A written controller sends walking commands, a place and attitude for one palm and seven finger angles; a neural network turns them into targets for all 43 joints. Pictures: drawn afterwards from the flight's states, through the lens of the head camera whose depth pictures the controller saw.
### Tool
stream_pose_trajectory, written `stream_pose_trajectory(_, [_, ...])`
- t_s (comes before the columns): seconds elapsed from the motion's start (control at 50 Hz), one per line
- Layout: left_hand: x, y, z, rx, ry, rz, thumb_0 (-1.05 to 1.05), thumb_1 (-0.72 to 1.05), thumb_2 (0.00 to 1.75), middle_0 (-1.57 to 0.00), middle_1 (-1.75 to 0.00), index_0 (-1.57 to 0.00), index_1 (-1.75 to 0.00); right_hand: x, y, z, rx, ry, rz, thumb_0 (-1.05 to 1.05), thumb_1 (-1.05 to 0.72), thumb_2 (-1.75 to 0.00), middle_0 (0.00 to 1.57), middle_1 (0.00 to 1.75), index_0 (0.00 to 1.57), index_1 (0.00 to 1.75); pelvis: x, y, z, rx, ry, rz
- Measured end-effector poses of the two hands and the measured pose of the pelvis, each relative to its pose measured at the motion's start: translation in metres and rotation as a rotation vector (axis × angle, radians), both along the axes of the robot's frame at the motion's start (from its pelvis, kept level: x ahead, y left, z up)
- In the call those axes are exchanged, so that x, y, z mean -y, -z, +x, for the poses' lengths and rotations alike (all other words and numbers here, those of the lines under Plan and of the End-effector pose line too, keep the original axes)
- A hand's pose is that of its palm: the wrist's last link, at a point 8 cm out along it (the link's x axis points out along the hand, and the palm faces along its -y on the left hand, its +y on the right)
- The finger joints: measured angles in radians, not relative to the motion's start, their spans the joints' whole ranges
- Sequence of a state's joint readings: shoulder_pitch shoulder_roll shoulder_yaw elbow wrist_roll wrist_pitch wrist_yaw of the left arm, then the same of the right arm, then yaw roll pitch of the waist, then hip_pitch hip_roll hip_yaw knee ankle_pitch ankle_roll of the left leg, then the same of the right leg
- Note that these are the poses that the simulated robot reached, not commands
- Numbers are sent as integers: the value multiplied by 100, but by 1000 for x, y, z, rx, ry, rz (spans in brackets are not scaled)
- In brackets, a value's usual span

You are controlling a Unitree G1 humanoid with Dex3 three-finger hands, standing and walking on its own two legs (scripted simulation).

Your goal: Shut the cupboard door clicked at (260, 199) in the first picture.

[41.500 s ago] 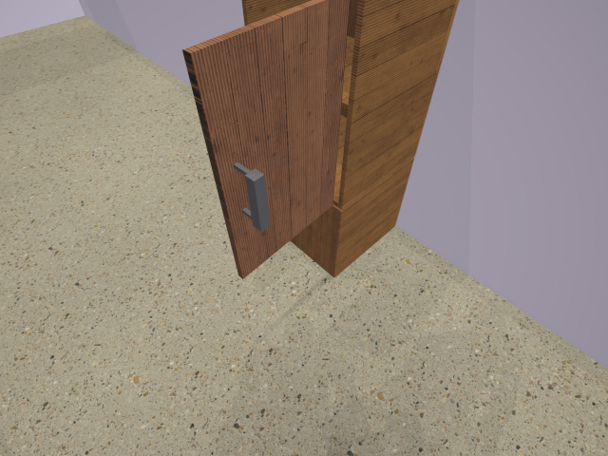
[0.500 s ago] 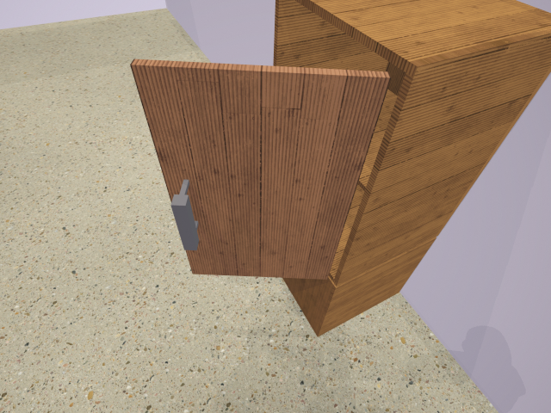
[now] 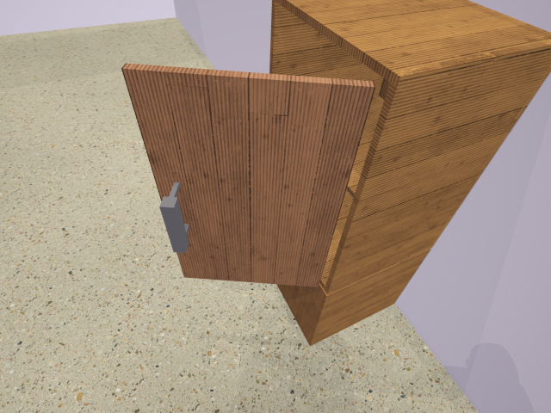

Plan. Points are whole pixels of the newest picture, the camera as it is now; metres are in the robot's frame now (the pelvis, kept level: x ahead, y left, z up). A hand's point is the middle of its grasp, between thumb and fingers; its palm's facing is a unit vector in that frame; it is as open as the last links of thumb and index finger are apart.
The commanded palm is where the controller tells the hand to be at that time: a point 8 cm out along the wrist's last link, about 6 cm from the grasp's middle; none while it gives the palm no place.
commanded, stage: come to a stop and stand still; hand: left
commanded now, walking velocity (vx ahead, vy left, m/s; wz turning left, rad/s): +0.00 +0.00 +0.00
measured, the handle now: (178, 217) +0.48 +0.23 -0.05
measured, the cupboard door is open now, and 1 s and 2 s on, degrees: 61 61 61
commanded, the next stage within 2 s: look again from close up in 0.04 s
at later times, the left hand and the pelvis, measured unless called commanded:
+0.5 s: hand out of the picture +0.03 +0.19 -0.18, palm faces +0.00 -0.98 -0.22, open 7.4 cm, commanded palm none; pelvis +0.01 +0.02 -0.01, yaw -1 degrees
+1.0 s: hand (151, 339) +0.22 +0.19 +0.00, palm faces +0.11 -0.99 -0.01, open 6.9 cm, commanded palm +0.12 +0.25 -0.07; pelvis -0.01 +0.02 -0.05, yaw +2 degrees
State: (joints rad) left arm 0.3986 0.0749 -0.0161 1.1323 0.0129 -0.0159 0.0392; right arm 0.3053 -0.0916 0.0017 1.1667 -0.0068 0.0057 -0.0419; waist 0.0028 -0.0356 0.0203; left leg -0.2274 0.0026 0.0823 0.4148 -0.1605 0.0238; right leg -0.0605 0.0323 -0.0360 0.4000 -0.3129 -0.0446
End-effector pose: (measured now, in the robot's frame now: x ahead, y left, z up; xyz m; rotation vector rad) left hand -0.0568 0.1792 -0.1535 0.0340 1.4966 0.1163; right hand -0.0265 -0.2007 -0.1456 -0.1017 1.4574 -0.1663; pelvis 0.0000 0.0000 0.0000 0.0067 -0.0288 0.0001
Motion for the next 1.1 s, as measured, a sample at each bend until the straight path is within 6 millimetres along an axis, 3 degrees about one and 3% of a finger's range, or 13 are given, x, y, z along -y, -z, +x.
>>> stream_pose_trajectory(0.16, [-4,-3,4,-3,8,29,0,90,90,-19,-30,-20,-30,7,2,8,-2,-18,-3,2,-92,-90,20,30,19,30,3,1,5,-8,1,-4])
stream_pose_trajectory(0.24, [-15,-3,12,17,42,52,0,90,90,-20,-30,-20,-30,11,8,16,37,-17,-7,2,-93,-90,20,30,19,30,-3,6,5,-17,2,-30])
stream_pose_trajectory(0.4, [-50,-4,57,120,65,118,0,90,90,-20,-30,-20,-30,2,13,31,97,-23,-5,2,-93,-90,20,30,19,30,-14,9,13,-6,6,-10])
stream_pose_trajectory(0.54, [-65,-5,88,186,90,126,0,90,90,-19,-30,-20,-30,0,8,39,104,-36,-19,2,-93,-90,20,30,20,30,-20,8,15,-10,12,-1])
stream_pose_trajectory(0.76, [-69,1,84,145,103,99,0,90,90,-19,-30,-20,-30,-1,-1,54,113,-48,-51,1,-91,-90,20,30,20,30,-28,7,18,-21,22,-8])
stream_pose_trajectory(0.8, [-79,-18,110,312,1,121,1,90,90,-20,-30,-20,-30,2,-8,64,228,-50,-89,1,-91,-90,20,30,20,30,-28,10,12,-18,15,-14])
stream_pose_trajectory(0.84, [-86,-60,150,620,-21,170,2,90,90,-20,-30,-21,-31,7,-16,79,384,-60,-116,1,-91,-90,20,30,20,30,-28,12,9,-17,6,3])
stream_pose_trajectory(0.9, [-82,-121,204,1004,-21,186,2,91,90,-22,-32,-22,-33,12,-22,106,576,-94,-98,1,-91,-90,20,30,20,30,-29,19,3,-35,-35,16])
stream_pose_trajectory(0.96, [-71,-153,240,1321,7,136,1,91,90,-25,-36,-25,-36,20,-20,136,732,-134,-89,1,-90,-90,20,30,20,30,-27,36,-7,-73,-54,20])
stream_pose_trajectory(1.02, [-59,-150,244,1510,55,15,0,91,90,-29,-40,-29,-41,26,-21,163,832,-166,-100,1,-90,-90,20,30,20,30,-21,56,-14,-135,-36,13])
stream_pose_trajectory(1.1, [-51,-98,215,1483,128,-90,0,90,90,-35,-47,-36,-48,33,-23,194,919,-219,-125,1,-90,-90,20,30,20,30,-12,85,-20,-190,-26,8])
